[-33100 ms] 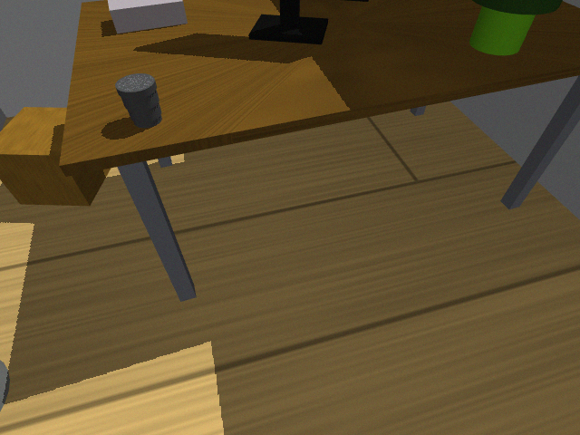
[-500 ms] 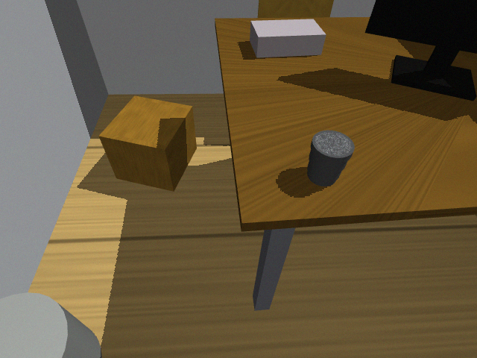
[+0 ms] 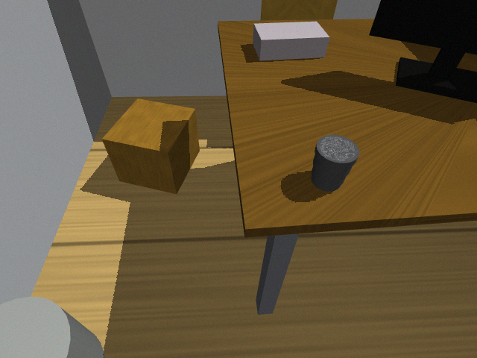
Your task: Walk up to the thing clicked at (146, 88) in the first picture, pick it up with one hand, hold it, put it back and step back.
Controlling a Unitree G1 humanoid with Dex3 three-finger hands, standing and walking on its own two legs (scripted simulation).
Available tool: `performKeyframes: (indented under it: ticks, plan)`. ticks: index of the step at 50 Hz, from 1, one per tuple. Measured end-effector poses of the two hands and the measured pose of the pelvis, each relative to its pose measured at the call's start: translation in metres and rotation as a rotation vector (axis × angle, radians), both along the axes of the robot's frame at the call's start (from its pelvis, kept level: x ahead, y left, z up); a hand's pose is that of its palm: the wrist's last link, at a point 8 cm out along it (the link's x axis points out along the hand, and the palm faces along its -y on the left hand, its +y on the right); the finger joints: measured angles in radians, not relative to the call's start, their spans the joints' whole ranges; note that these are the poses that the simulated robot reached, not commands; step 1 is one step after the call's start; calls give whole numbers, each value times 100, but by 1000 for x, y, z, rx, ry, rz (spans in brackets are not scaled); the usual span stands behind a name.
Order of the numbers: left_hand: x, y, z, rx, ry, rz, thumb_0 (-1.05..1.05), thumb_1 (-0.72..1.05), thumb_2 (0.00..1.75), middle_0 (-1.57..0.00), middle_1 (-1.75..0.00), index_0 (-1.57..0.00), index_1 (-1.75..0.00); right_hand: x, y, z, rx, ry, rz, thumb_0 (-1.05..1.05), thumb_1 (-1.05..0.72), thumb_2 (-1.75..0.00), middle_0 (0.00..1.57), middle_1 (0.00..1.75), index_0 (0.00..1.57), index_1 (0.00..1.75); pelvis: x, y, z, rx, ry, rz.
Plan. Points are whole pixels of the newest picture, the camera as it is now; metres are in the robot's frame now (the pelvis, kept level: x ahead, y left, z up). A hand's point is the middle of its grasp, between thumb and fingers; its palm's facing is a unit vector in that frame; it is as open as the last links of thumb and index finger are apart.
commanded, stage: stand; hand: right
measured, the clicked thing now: (331, 165) +0.50 -0.20 +0.03
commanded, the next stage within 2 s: none
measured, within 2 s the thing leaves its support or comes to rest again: neither
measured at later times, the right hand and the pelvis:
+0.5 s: hand out of the picture +0.07 -0.26 -0.16, palm faces -0.02 +0.93 -0.36, open 8.0 cm; pelvis +0.00 +0.00 +0.00, yaw +1 degrees
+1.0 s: hand out of the picture +0.08 -0.26 -0.15, palm faces -0.02 +0.93 -0.36, open 7.4 cm; pelvis +0.00 +0.00 +0.00, yaw +1 degrees
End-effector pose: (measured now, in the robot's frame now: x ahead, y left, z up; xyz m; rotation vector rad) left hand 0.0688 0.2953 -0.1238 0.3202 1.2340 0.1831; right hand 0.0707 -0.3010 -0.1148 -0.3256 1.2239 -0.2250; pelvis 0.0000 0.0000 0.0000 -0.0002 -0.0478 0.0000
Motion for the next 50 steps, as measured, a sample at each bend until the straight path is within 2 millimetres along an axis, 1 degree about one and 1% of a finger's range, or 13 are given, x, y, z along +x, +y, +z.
performKeyframes:
  ticks: [3,6,10,15,20,24,29,36,42,50]
  plan:
    - [-1,0,0,-1,-3,0,0,90,90,-20,-30,-20,-30,0,0,1,-1,-3,1,-1,46,-13,10,11,10,12,-1,0,0,0,1,2]
    - [-3,0,0,-1,4,1,0,90,90,-20,-30,-20,-30,-1,-1,0,-1,1,0,-1,34,-25,14,17,14,18,-1,0,0,1,4,4]
    - [-8,1,-1,1,20,5,0,90,90,-20,-30,-20,-30,-5,-1,-1,2,18,-4,-1,11,-47,17,23,17,24,-1,0,0,2,8,6]
    - [-13,1,-2,2,41,11,0,90,90,-20,-30,-20,-30,-10,-1,-2,6,42,-8,0,-23,-71,19,27,19,28,0,-1,0,1,11,9]
    - [-14,1,-2,0,47,17,0,90,90,-20,-30,-20,-30,-9,-1,-3,5,50,-5,0,-58,-83,20,29,20,30,3,-1,0,1,12,10]
    - [-11,0,-1,1,39,19,0,90,90,-20,-30,-20,-30,-6,-1,-3,6,45,-2,0,-74,-87,20,29,20,30,4,-1,0,2,11,12]
    - [-5,0,0,2,20,15,0,90,90,-20,-30,-20,-30,2,0,-3,8,26,4,0,-85,-89,20,30,20,30,5,-1,0,1,10,14]
    - [-1,0,1,2,3,15,0,90,90,-20,-30,-20,-30,8,0,-1,8,5,12,0,-89,-90,20,30,20,30,5,-2,0,1,7,15]
    - [-2,0,1,2,2,16,0,90,90,-20,-30,-20,-30,8,-1,0,6,2,12,0,-90,-90,20,30,20,30,5,-2,0,1,6,14]
    - [-8,0,1,2,12,17,0,90,90,-20,-30,-20,-30,3,-1,-1,8,10,8,0,-90,-90,20,30,20,30,2,-2,0,0,4,14]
